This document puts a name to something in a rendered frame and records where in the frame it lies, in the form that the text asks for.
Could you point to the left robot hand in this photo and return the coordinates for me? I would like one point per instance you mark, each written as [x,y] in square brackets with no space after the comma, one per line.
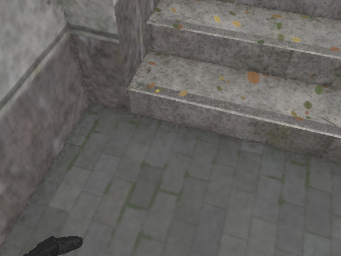
[56,246]

